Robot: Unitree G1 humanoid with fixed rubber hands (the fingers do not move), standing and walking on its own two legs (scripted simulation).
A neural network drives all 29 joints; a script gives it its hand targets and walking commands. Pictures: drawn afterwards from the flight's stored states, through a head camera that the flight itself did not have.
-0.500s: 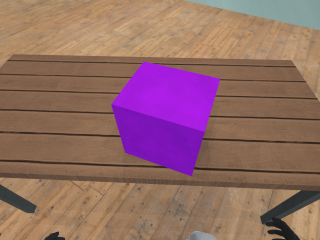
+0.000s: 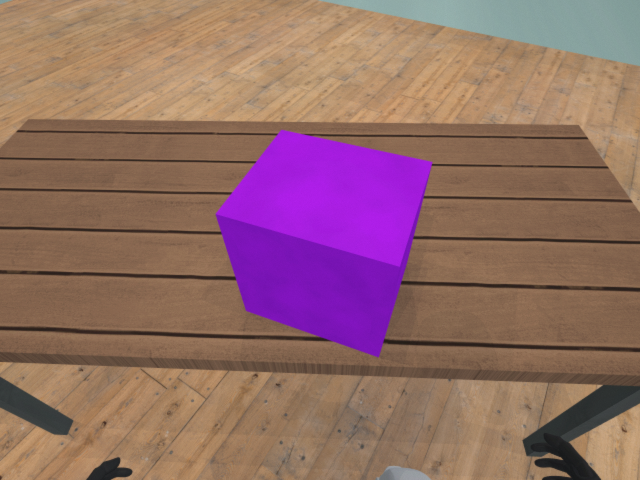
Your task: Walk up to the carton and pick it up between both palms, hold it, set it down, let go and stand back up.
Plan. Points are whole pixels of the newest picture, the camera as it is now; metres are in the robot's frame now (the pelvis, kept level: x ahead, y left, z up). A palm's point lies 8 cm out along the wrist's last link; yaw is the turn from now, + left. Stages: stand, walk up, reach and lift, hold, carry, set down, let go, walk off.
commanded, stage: walk up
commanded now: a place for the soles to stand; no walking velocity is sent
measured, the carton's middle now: (330, 243) +0.43 +0.01 +0.02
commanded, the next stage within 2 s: reach and lift in 0.24 s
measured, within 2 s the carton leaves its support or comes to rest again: neither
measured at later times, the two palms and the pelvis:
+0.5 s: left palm out of the picture +0.13 +0.27 -0.08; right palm out of the picture +0.12 -0.30 -0.10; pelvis -0.01 +0.00 -0.01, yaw +0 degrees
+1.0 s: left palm out of the picture +0.12 +0.28 -0.01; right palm out of the picture +0.11 -0.27 -0.02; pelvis -0.05 +0.02 +0.02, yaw +1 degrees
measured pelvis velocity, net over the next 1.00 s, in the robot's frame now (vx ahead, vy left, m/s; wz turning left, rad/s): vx -0.05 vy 0.02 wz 0.01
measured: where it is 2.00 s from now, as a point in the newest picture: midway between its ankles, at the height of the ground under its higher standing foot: outside the picture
